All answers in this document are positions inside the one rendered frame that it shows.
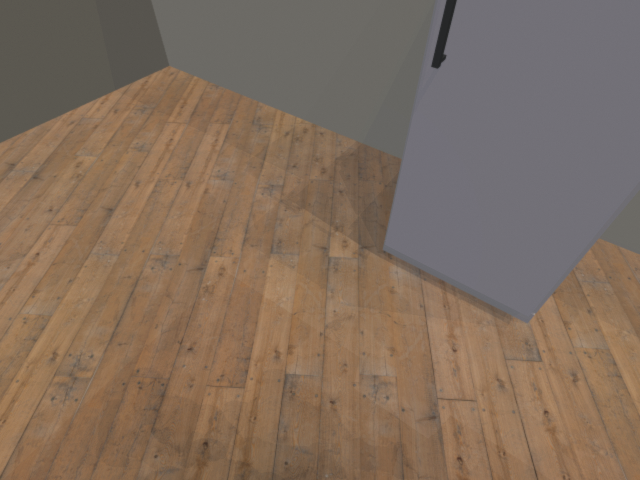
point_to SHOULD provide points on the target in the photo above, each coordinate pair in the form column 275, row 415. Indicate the handle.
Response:
column 439, row 56

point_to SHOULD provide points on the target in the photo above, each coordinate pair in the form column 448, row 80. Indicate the fridge door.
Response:
column 523, row 143

